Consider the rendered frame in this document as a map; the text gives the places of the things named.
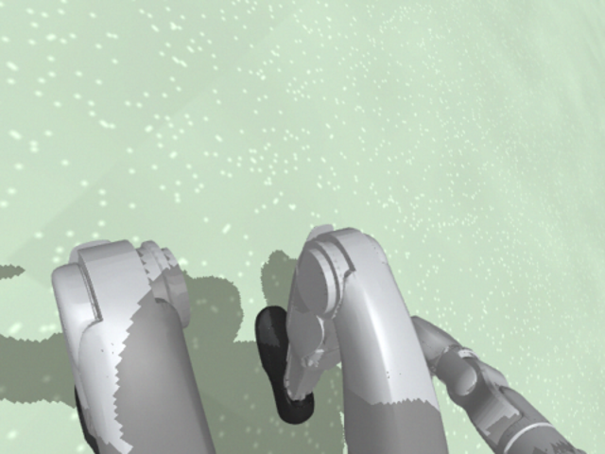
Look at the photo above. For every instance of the right robot arm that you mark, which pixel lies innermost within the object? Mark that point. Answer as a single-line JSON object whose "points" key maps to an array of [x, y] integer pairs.
{"points": [[506, 421]]}

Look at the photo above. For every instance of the right robot hand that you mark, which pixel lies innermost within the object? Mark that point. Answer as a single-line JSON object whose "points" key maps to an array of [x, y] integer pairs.
{"points": [[434, 341]]}

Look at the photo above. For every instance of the left robot foot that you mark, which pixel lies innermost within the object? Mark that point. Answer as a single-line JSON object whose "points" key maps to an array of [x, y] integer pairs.
{"points": [[88, 437]]}

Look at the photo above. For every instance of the right robot foot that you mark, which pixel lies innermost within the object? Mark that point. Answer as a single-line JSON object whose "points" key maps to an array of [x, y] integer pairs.
{"points": [[272, 342]]}

